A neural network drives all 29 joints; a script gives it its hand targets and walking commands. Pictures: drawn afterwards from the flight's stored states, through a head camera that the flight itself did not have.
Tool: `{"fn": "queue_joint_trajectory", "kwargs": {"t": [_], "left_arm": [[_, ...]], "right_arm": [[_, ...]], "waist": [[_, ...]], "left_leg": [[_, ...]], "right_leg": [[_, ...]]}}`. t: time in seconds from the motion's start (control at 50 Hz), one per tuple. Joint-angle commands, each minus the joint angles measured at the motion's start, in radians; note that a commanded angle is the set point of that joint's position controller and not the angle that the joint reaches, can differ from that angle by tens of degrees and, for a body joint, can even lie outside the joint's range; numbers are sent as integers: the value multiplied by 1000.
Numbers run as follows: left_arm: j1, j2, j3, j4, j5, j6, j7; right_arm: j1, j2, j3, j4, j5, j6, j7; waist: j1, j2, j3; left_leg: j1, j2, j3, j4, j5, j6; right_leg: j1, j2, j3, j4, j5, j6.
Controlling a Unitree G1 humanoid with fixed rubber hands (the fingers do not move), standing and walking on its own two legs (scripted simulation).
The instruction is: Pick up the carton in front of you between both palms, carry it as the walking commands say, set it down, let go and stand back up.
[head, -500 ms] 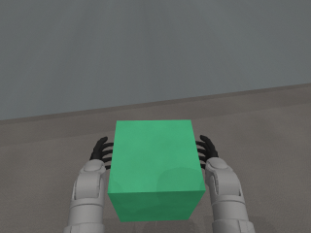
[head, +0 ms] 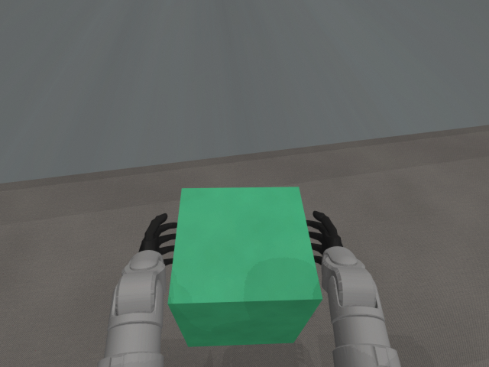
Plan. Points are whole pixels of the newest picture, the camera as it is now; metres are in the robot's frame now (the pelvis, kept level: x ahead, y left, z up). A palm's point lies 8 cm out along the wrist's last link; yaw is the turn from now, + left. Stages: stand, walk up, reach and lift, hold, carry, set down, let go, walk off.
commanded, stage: hold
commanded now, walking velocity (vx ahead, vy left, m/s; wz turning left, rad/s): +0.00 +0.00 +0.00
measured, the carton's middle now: (241, 270) +0.31 +0.00 -0.04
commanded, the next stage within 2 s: set down in 0.74 s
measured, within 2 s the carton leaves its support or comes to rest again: neither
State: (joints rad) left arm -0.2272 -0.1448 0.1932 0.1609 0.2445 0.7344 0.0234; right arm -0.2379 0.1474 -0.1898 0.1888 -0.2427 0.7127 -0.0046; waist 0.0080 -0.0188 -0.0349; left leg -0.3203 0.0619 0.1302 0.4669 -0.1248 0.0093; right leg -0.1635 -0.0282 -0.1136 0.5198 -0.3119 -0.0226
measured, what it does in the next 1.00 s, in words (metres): stands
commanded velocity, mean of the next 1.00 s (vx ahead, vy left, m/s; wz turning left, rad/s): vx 0.00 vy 0.00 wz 0.00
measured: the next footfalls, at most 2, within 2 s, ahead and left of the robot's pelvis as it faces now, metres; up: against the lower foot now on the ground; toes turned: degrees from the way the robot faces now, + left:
none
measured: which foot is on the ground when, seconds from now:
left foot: down 0.00-1.00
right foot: down 0.00-1.00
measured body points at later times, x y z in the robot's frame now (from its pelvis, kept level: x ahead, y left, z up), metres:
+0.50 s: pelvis -0.01 +0.04 +0.01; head -0.03 +0.06 +0.46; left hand +0.32 +0.14 +0.04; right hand +0.27 -0.16 +0.04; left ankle +0.08 +0.14 -0.73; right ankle -0.04 -0.10 -0.73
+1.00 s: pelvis +0.00 +0.04 +0.00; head +0.00 +0.06 +0.45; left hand +0.35 +0.14 +0.02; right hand +0.30 -0.16 +0.03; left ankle +0.08 +0.14 -0.73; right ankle -0.04 -0.10 -0.73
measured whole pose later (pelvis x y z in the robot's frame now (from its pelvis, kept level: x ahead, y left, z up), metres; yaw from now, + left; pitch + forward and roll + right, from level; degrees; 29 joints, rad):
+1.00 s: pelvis +0.00 +0.04 +0.00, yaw -10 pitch -4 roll +0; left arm -0.45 -0.17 0.41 0.42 0.38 0.63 -0.04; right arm -0.45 0.21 -0.43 0.46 -0.38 0.58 0.03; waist 0.02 -0.06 0.06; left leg -0.21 -0.02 -0.01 0.44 -0.15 0.01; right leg -0.11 0.01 0.13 0.49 -0.30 0.02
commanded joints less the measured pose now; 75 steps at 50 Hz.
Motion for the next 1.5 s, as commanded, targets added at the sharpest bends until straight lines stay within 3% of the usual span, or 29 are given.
{"fn": "queue_joint_trajectory", "kwargs": {"t": [0.0,0.08,0.16,0.24,0.5,0.76,0.84,0.96,1.04,1.1,1.16,1.24,1.34,1.42,1.48], "left_arm": [[-425,-850,-570,-125,-246,-47,-223],[-460,-855,-601,-122,-257,-63,-235],[-461,-874,-572,-63,-229,-68,-233],[-460,-898,-536,-3,-198,-66,-232],[-541,-940,-541,35,-216,-54,-268],[-566,-945,-511,73,-215,-50,-277],[-631,-923,-440,144,-182,-69,-280],[-756,-826,-208,341,-51,-154,-275],[-748,-698,-64,413,53,-245,-253],[-701,-633,-36,429,85,-334,-244],[-697,-647,-90,431,67,-441,-248],[-782,-723,-227,417,-1,-567,-254],[-862,-752,-374,338,-82,-622,-247],[-881,-758,-381,332,-90,-592,-253],[-905,-779,-341,385,-69,-547,-263]], "right_arm": [[-352,871,492,-35,184,-58,198],[-376,865,481,-14,182,-76,184],[-463,896,519,-9,214,-76,210],[-513,905,521,31,226,-75,239],[-528,927,447,97,192,-75,257],[-559,935,418,122,182,-74,269],[-631,935,371,186,154,-89,270],[-763,898,184,355,28,-166,236],[-749,805,48,411,-65,-252,186],[-694,751,10,422,-90,-340,159],[-695,768,66,424,-58,-450,147],[-779,843,242,405,35,-579,133],[-849,869,427,320,136,-639,98],[-892,866,446,302,148,-609,94],[-939,876,408,340,138,-561,119]], "waist": [[-23,-45,-185],[-36,-28,-207],[3,-22,-179],[24,-9,-141],[-18,29,-160],[-12,42,-176],[1,31,-140],[24,-4,-62],[32,-8,-65],[27,-8,-128],[24,-1,-262],[37,13,-571],[56,31,-960],[59,21,-1042],[62,-2,-958]], "left_leg": [[461,-143,-205,-29,306,12],[414,-168,-189,-50,262,-15],[424,-182,-180,-76,145,-7],[464,-173,-180,-86,93,-5],[551,-134,-199,-117,45,-29],[548,-120,-206,-136,49,-34],[509,-124,-194,-124,-15,-28],[388,-140,-172,-43,-91,-3],[269,-150,-160,38,-3,7],[178,-158,-160,109,123,8],[115,-165,-166,201,246,7],[54,-175,-171,361,409,1],[31,-171,-173,518,598,-8],[-176,-185,-137,583,416,-30],[-342,-192,-120,604,217,-27]], "right_leg": [[-83,58,236,-184,413,-14],[43,81,234,-211,411,1],[1,81,226,-225,292,18],[-76,85,223,-239,167,9],[-143,116,205,-248,70,-14],[-130,125,196,-242,80,-10],[-161,123,192,-227,30,-7],[-273,121,189,-155,-45,-3],[-344,133,181,-85,5,9],[-402,147,175,-21,98,27],[-486,161,170,59,199,46],[-605,181,166,199,328,70],[-768,183,161,344,428,106],[-808,192,150,423,349,95],[-919,200,126,466,177,92]]}}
